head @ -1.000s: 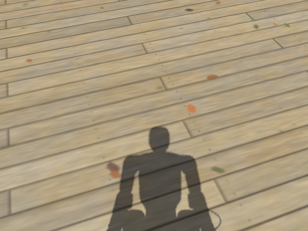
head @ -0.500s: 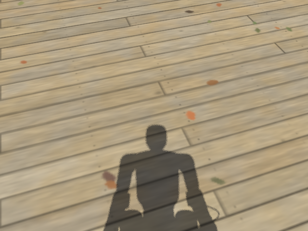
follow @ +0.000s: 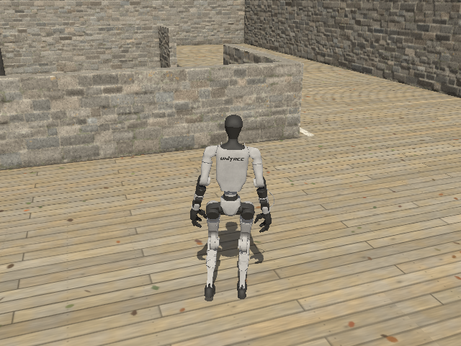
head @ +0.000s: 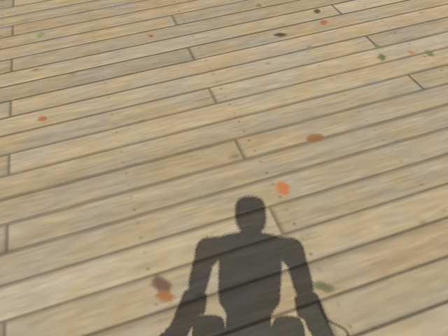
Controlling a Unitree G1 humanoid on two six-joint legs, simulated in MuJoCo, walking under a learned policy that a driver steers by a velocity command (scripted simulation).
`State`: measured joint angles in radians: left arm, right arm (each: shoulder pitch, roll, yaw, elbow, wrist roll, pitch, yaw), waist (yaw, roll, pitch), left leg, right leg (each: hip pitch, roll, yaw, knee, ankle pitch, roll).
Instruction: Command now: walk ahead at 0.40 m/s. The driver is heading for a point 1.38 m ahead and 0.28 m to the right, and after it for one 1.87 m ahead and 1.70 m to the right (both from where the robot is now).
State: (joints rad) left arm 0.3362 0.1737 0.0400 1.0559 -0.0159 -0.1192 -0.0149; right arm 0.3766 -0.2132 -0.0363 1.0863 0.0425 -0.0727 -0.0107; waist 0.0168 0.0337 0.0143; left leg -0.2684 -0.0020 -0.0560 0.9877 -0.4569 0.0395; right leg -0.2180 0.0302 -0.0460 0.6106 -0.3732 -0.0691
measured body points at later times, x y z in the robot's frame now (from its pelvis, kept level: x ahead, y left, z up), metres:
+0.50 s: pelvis +0.23 +0.02 -0.01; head +0.27 +0.02 +0.44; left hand +0.13 +0.27 -0.15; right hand +0.46 -0.20 -0.11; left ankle +0.36 +0.11 -0.73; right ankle -0.01 -0.08 -0.68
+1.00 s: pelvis +0.51 -0.01 +0.00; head +0.53 -0.02 +0.45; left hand +0.72 +0.21 -0.09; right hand +0.44 -0.27 -0.14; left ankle +0.36 +0.11 -0.73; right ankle +0.65 -0.13 -0.72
